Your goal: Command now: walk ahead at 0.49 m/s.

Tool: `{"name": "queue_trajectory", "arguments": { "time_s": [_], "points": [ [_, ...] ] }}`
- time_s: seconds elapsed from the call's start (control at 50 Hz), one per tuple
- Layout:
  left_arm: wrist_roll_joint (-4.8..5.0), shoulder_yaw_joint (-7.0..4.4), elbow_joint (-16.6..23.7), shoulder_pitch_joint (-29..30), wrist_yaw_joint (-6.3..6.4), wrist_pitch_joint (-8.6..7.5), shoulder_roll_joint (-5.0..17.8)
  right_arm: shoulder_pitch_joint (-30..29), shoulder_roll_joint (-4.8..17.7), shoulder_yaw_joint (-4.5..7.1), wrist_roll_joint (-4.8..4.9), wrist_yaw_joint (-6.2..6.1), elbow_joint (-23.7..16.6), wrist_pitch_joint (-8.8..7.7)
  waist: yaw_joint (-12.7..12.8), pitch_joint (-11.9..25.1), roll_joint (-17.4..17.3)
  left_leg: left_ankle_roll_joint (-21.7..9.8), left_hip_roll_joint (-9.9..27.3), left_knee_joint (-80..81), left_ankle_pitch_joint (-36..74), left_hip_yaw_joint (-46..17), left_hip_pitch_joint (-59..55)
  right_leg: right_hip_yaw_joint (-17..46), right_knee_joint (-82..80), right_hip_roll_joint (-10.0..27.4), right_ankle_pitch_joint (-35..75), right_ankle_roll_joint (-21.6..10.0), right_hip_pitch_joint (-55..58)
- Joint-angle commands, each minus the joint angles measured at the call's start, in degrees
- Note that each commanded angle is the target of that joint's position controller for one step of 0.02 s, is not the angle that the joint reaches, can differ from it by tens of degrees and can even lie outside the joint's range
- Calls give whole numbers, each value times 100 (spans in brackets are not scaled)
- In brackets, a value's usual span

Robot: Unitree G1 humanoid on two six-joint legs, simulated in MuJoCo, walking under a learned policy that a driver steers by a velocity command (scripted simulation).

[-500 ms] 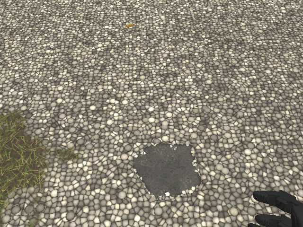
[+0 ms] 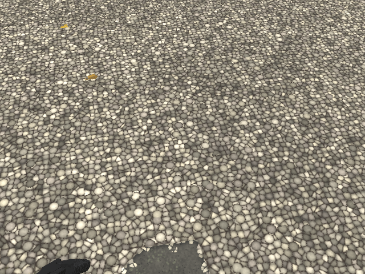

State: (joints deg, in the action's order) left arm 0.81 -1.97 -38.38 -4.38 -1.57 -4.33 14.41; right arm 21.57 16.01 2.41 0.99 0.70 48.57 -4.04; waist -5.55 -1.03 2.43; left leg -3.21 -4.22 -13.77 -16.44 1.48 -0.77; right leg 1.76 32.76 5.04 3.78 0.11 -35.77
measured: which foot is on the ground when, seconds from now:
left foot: down 0.00-0.10, up 0.12-0.48, down 0.50-0.98, up 1.00-1.00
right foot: up 0.00-0.08, down 0.10-1.00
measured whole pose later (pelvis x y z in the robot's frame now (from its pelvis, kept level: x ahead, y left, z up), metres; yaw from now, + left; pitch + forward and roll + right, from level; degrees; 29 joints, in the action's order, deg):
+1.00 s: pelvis +0.27 -0.02 -0.01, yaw +0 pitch +0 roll +0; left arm 0.8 -2.1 -56.6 -15.8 0.3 -3.6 14.5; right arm 13.7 14.8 2.9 1.2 -0.5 52.7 -1.4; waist 0.6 0.0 -1.3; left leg -1.2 -0.1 -33.9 -18.5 -0.5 15.2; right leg -2.1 30.6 -0.5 -19.6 -3.9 -10.4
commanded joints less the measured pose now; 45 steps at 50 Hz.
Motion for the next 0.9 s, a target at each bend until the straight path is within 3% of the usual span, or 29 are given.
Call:
{"name": "queue_trajectory", "arguments": {
  "time_s": [0.02, 0.06, 0.08, 0.1, 0.12, 0.14, 0.16, 0.18, 0.2, 0.22, 0.26, 0.32, 0.42, 0.46, 0.48, 0.5, 0.52, 0.54, 0.56, 0.58, 0.64, 0.74, 0.76, 0.8, 0.84, 0.88, 0.9],
  "points": [
    [27, -97, 667, 778, -116, -159, 465, 287, 1034, 245, 23, -53, -105, 63, 26, -326, -592, -795, 1850, -16, 2186, -932, -295, -99, -353, -159, -536, -192, -212],
    [6, -185, 555, 238, -117, -178, 668, 139, 1149, 268, 25, -82, -109, 112, 395, 39, -759, -653, 1778, -676, 3692, -823, -412, -312, -544, -427, -903, -406, 710],
    [-48, -311, 319, -575, -76, -188, 906, 14, 1095, 234, 4, -100, -139, 142, 845, 564, -697, -468, 1463, -1684, 4554, -567, -190, -412, -753, -551, -542, -602, 1912],
    [-163, -413, 130, -1561, -16, -188, 1292, -48, 869, 126, -110, -126, -310, 118, 1220, 1481, -382, -205, 1152, -3194, 3619, -375, 846, 319, -348, 248, 741, -959, 3754],
    [-258, -506, 55, -1887, -1, -149, 1758, 716, 219, -85, -143, -83, -388, 10, 947, 2342, 1127, 302, 118, -5472, -150, -160, 3253, 2786, -417, 1804, 1374, -1998, 5980],
    [-177, -379, 48, -2056, 2, -98, 1199, 620, 682, 16, -79, -61, -205, -73, 1169, 2723, 887, 358, 25, -6225, -1897, -1030, 3658, 3430, -765, 1937, 1943, -2096, 5995],
    [-145, -277, 82, -1610, 17, -64, 984, 154, 976, 117, 73, -46, -350, -91, 1109, 1838, 565, 365, 304, -6389, -1706, -1061, 3951, 2353, -763, 1717, 2509, -1852, 5275],
    [-116, -225, 98, -1218, 23, -52, 841, -221, 878, 87, 61, -60, -445, -78, 930, 1312, 169, 404, 591, -6076, -1398, -815, 3963, 1669, -842, 1408, 2865, -1661, 4556],
    [-88, -188, 76, -902, 10, -49, 722, -420, 804, 94, -19, -84, -495, -29, 748, 866, -65, 458, 766, -5632, -1121, -644, 3874, 1315, -1065, 1167, 2815, -1531, 3852],
    [-103, -152, 67, -712, 5, -64, 629, -364, 740, 111, -48, -105, -479, 60, 536, 725, 17, 489, 915, -5277, -892, -612, 3465, 1051, -1302, 992, 2697, -1431, 3291],
    [-170, -140, -29, -470, -12, -110, 591, -60, 416, 43, -69, -138, -364, 223, 278, 707, 184, 632, 899, -4633, -511, -502, 2687, 625, -1576, 798, 2953, -1445, 2519],
    [-188, -177, -193, -229, 39, -100, 765, -256, 280, -21, -139, -189, -413, 297, 226, 717, 369, 698, 849, -3409, 145, -382, 2154, 103, -1659, 602, 3031, -1387, 2117],
    [-154, -163, -566, -486, 91, 56, 853, -897, 491, 46, -130, -180, -524, 364, 479, 655, 330, 566, 782, -2384, 873, -398, 1794, 229, -1657, 687, 1323, -1259, 2206],
    [-88, -124, -648, -374, 92, 109, 791, -927, 501, 80, -173, -175, -525, 361, 368, 535, 277, 400, 704, -1666, 1154, -310, 1380, 297, -1451, 590, 216, -1083, 2067],
    [-65, -74, -723, -489, 93, 118, 654, -940, 557, 102, -221, -183, -521, 352, 361, 475, 165, 293, 723, -1184, 1570, -358, 1097, 300, -1281, 388, -417, -854, 2006],
    [-148, -13, -787, -719, 101, 110, 493, -985, 780, 145, -251, -217, -584, 341, 470, 505, -197, 164, 1122, -1007, 2697, -771, 746, 194, -988, 99, -1134, -540, 1880],
    [-251, -8, -899, -1318, 99, 93, 438, -1197, 1104, 200, -227, -264, -668, 371, 918, 539, -926, -177, 1540, -1145, 3123, -1153, 547, -95, -765, -375, -2153, -265, 1633],
    [-242, 49, -962, -1443, 151, 139, 297, -1400, 732, 118, -182, -249, -648, 406, 963, 675, -1245, -406, 1555, -1051, 2122, -1195, 913, -228, -844, -430, -2324, -97, 1979],
    [-223, 33, -937, -1087, 194, 215, 460, -1565, 472, 73, -142, -194, -673, 415, 800, 421, -1052, -265, 1267, -964, 1251, -1099, 1295, -253, -905, -423, -2076, -28, 2155],
    [-188, -8, -943, -889, 238, 287, 584, -1583, 409, 53, -158, -161, -652, 403, 711, 290, -877, -120, 1092, -977, 1069, -962, 1415, -258, -867, -407, -1942, -30, 2148],
    [-191, -23, -1021, -907, 293, 410, 637, -1433, 501, 65, -154, -118, -493, 293, 675, 302, -796, -14, 977, -1130, 1600, -826, 1322, -151, -879, -313, -1588, -53, 2279],
    [-129, -43, -1265, -873, 322, 407, 614, -1422, 485, 65, -128, -149, -272, 271, 611, 479, -486, -94, 913, -1377, 2483, -721, 985, -140, -814, -262, -1059, 5, 2434],
    [-120, -40, -1357, -975, 324, 423, 560, -1351, 459, 64, -118, -152, -183, 286, 629, 585, -480, -120, 860, -1339, 1911, -677, 940, -227, -819, -325, -1496, 5, 2495],
    [-80, -63, -1432, -959, 327, 454, 552, -1257, 632, 142, -38, -166, -73, 343, 568, 304, -507, -278, 830, -1152, -231, -800, 1112, -444, -559, -520, -2728, -73, 2122],
    [-54, -47, -1357, -782, 319, 388, 427, -1032, 778, 198, -19, -170, 9, 326, 439, -149, -804, -615, 1317, -502, -2154, -1673, 1302, -527, 5, -598, -3181, -162, 1474],
    [7, -37, -1289, -686, 284, 225, 366, -716, 877, 236, -20, -165, 137, 223, 384, -293, -1211, -1050, 1966, 92, -2632, -2843, 1200, -388, 525, -566, -3071, -328, 1112],
    [23, -58, -1314, -728, 255, 149, 424, -789, 881, 247, -27, -170, 129, 165, 444, -289, -1233, -1105, 2082, 147, -2442, -2977, 1264, -267, 602, -466, -3066, -445, 1164]
  ]
}}
Keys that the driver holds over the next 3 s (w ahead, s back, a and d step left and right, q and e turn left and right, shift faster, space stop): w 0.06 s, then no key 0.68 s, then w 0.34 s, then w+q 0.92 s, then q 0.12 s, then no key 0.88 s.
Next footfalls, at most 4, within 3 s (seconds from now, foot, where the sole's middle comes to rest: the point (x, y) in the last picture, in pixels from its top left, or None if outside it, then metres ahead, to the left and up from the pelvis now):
0.10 right None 0.24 -0.14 -0.78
0.50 left None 0.31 0.10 -0.78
1.40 left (138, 241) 0.61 0.13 -0.78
1.90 right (163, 168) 0.93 0.01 -0.78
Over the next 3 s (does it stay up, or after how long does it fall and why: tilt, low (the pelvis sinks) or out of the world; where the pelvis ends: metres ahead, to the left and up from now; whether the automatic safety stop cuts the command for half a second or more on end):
stays up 0.95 0.18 0.00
